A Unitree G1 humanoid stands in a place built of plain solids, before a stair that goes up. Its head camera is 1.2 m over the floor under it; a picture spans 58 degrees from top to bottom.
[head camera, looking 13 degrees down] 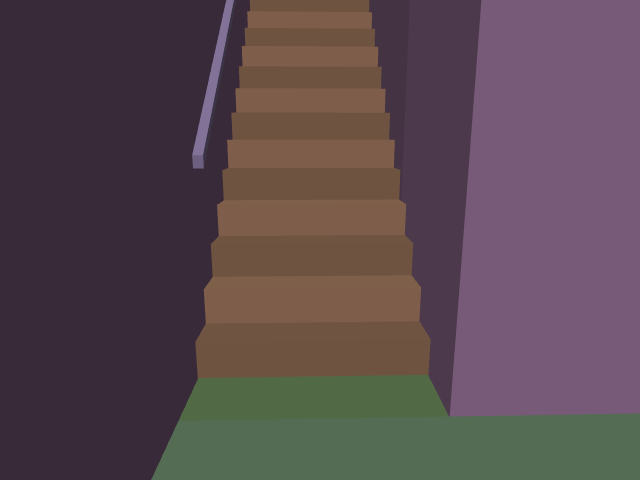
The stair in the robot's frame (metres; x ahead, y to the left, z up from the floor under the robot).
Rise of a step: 0.20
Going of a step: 0.23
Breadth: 1.20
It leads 1 degrees to the left of straight ahead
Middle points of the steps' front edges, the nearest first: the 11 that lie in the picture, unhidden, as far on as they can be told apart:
2.04 0.03 0.20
2.27 0.04 0.40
2.49 0.04 0.60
2.72 0.05 0.80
2.95 0.06 1.00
3.18 0.06 1.20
3.41 0.07 1.40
3.64 0.07 1.60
3.87 0.08 1.80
4.10 0.09 2.00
4.33 0.09 2.20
